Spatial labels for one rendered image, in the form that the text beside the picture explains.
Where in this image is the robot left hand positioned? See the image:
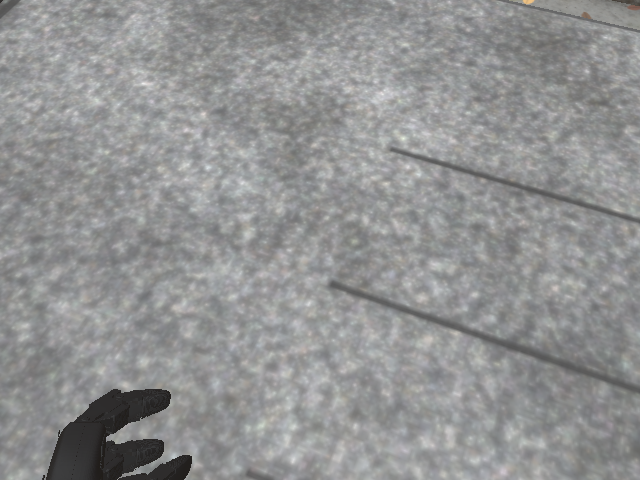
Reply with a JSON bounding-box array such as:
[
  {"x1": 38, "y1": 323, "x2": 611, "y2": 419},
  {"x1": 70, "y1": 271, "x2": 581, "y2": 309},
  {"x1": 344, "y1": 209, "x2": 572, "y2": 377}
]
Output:
[{"x1": 42, "y1": 389, "x2": 192, "y2": 480}]

